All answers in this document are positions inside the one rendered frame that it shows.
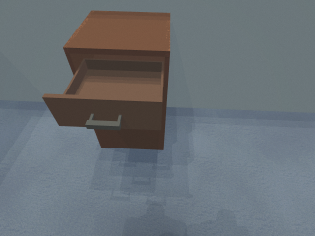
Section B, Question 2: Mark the handle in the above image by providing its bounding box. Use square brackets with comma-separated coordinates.
[85, 113, 122, 131]

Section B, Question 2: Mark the drawer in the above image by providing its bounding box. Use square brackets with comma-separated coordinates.
[42, 58, 164, 131]

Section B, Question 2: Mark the cabinet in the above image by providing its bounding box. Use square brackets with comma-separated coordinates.
[63, 10, 170, 150]

